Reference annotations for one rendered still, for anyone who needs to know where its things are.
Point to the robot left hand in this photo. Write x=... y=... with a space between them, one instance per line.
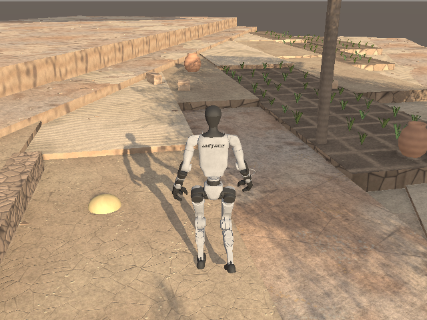
x=180 y=191

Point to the robot right forearm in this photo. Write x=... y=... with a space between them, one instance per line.
x=246 y=174

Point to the robot left shin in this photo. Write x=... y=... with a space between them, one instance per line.
x=199 y=239

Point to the right robot upper arm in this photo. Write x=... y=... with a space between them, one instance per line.
x=238 y=152

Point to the robot right hand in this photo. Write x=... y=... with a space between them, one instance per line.
x=242 y=182

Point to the robot left forearm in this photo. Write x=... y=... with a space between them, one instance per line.
x=180 y=177

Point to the left robot upper arm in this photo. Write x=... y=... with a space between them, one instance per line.
x=188 y=152

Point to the robot left foot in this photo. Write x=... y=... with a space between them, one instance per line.
x=201 y=264

